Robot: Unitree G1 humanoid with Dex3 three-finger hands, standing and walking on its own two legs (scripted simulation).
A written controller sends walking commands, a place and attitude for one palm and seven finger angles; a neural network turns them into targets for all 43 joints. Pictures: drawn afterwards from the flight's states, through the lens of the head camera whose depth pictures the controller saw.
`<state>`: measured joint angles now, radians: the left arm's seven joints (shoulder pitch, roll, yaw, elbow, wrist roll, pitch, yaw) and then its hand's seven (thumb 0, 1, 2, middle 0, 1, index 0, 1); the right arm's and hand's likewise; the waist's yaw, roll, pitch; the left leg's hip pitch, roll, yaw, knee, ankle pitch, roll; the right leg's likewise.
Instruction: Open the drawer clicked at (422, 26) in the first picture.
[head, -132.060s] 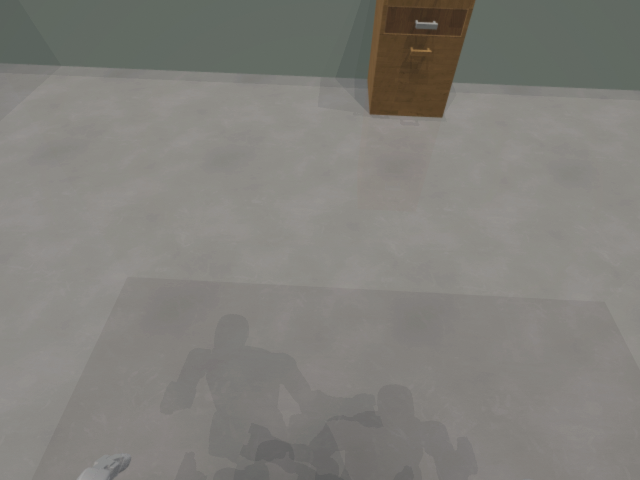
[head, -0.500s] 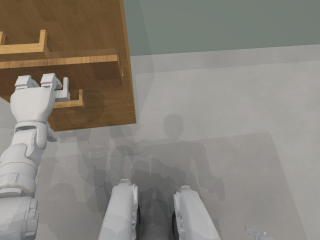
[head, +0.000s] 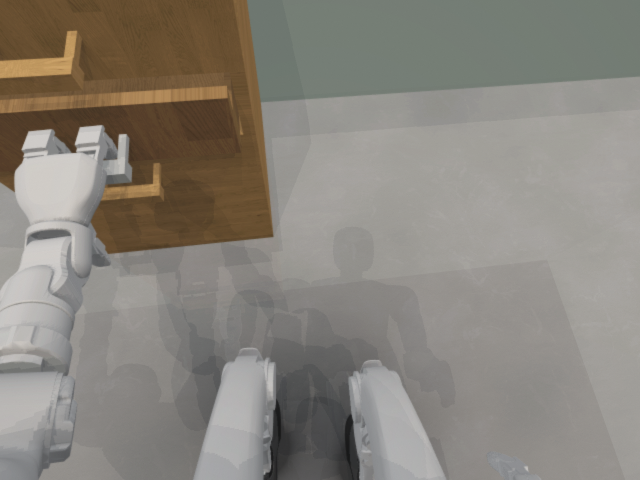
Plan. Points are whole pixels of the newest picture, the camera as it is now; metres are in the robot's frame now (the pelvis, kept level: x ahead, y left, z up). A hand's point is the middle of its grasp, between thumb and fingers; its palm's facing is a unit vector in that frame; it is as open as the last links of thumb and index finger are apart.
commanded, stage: lower the fingers behind the handle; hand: left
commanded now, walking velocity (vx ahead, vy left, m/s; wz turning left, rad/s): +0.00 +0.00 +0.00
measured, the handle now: (88, 159) +0.51 +0.33 -0.04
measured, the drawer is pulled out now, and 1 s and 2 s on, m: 0.04 0.04 0.07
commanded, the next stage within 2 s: close the thumb around the handle in 0.20 s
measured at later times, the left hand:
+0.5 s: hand (86, 201) +0.45 +0.32 -0.04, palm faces +0.02 -0.01 -1.00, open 12.9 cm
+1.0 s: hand (87, 202) +0.45 +0.32 -0.04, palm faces +0.02 -0.02 -1.00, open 7.5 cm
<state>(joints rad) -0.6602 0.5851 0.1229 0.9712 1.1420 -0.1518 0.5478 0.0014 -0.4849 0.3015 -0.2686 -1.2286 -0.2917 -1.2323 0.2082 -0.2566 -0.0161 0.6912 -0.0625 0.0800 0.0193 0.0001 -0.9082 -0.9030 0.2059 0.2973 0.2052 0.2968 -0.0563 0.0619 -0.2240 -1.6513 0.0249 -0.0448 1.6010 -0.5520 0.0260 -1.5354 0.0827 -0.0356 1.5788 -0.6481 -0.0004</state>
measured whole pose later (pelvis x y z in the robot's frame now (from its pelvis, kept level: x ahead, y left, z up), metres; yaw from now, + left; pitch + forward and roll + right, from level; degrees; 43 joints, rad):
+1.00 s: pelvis +0.00 +0.00 +0.00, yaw -1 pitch +35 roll -5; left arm -0.61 0.59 0.15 0.89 1.13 -0.20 0.52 0.00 0.52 0.72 -0.19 -1.34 -0.26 -1.27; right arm 0.20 -0.26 -0.02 0.67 -0.06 0.10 0.02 0.00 -0.91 -0.90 0.21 0.30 0.20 0.30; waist -0.05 0.06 -0.22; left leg -1.65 0.03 -0.04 1.61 -0.57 0.03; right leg -1.53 0.09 -0.03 1.58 -0.66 0.01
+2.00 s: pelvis +0.02 +0.01 +0.02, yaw -1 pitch +34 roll -5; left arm -0.36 0.50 0.15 0.68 1.11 -0.18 0.56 0.01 0.56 0.70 -0.16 -1.32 -0.25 -1.25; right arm 0.15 -0.25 -0.05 0.64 -0.06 0.13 0.03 0.00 -0.91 -0.90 0.20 0.30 0.20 0.30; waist -0.02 0.05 -0.22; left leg -1.56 0.03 -0.02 1.56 -0.60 0.04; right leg -1.45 0.09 0.00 1.53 -0.68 0.01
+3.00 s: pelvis +0.02 +0.00 +0.02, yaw +0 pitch +32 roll -4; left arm -0.15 0.43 0.12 0.54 1.11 -0.15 0.60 0.02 0.57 0.72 -0.17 -1.26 -0.24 -1.25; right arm 0.12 -0.24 -0.06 0.64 -0.07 0.11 0.03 0.00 -0.91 -0.90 0.20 0.30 0.20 0.30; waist 0.01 0.05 -0.24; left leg -1.52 0.03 -0.02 1.54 -0.59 0.03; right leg -1.41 0.09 0.00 1.52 -0.67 0.00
